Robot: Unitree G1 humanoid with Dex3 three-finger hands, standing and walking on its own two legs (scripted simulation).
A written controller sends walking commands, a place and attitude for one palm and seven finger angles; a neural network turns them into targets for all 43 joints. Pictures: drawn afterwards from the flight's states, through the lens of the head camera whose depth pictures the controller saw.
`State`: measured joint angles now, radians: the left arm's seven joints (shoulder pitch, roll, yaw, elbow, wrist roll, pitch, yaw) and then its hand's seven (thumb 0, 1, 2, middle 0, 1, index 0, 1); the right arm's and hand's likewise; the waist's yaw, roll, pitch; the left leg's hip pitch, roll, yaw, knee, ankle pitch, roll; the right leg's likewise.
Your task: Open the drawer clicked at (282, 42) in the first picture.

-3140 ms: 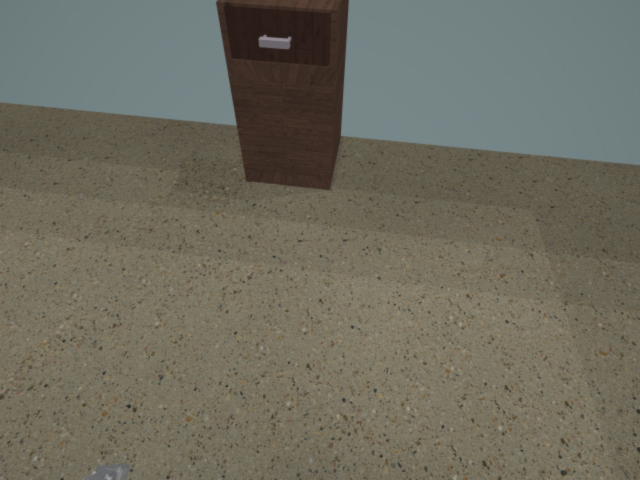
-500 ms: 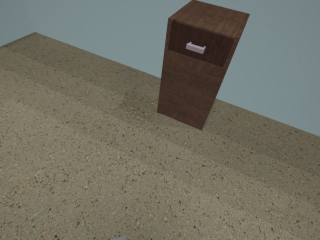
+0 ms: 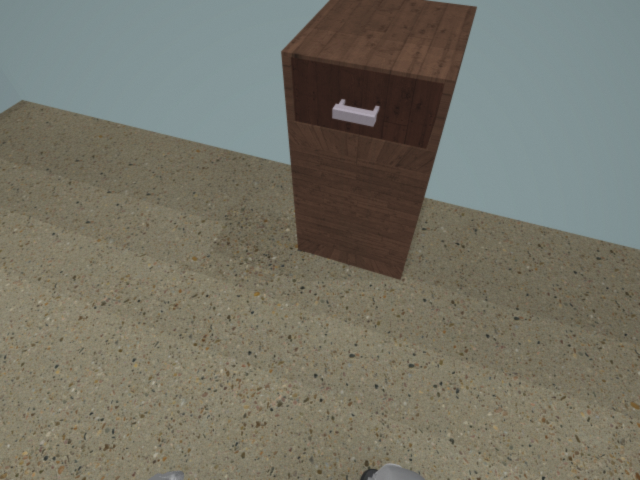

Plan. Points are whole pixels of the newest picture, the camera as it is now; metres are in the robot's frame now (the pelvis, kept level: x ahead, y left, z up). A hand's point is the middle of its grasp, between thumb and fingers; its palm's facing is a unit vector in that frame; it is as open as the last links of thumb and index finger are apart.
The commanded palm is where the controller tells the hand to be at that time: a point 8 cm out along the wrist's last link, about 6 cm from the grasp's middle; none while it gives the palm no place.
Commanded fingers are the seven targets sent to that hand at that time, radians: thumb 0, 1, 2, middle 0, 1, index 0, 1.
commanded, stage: turn to face it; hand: left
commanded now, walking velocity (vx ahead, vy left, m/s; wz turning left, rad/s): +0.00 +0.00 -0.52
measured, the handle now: (356, 110) +0.93 -0.08 -0.06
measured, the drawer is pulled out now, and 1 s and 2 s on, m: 0.00 0.00 0.00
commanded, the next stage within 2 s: take the last steps up to it in 0.64 s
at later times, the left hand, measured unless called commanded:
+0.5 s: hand out of the picture +0.16 +0.20 -0.17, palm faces -0.07 -0.98 -0.16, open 7.3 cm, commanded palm none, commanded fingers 0.00 0.90 0.90 -0.20 -0.30 -0.20 -0.30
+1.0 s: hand (223, 429) +0.22 +0.15 -0.14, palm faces -0.27 -0.93 -0.23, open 7.3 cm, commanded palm none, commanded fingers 0.00 0.90 0.90 -0.20 -0.30 -0.20 -0.30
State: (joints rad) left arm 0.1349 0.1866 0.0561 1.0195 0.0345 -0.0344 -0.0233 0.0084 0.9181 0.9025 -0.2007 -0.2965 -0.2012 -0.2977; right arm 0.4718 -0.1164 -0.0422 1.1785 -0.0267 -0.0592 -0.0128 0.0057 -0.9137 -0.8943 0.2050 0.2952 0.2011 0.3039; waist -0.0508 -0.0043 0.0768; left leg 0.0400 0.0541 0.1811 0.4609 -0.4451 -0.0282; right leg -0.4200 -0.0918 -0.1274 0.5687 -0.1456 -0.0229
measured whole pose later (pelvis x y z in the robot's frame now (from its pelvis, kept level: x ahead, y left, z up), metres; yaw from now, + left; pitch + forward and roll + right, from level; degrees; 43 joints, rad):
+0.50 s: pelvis +0.10 +0.02 +0.01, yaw -10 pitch -1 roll -2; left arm 0.24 0.19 0.08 1.02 0.03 0.05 0.00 0.01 0.91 0.90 -0.20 -0.30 -0.20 -0.30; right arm 0.13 -0.16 -0.02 0.96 -0.03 -0.02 -0.03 0.00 -0.91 -0.89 0.20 0.29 0.20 0.30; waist 0.04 -0.03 0.04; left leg -0.30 0.07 0.12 0.57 -0.25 0.03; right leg -0.39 0.01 -0.01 0.81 -0.43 0.01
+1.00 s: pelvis +0.11 -0.01 +0.02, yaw -18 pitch -1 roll +0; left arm 0.25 0.15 0.04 1.03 0.03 -0.02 0.02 0.00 0.93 0.90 -0.20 -0.30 -0.20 -0.30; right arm 0.31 -0.21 -0.06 1.09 -0.03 0.03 0.01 0.01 -0.91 -0.89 0.20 0.29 0.20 0.30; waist -0.02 0.05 0.02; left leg -0.43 0.10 0.10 0.93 -0.38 -0.03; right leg -0.14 -0.02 -0.08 0.44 -0.29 -0.02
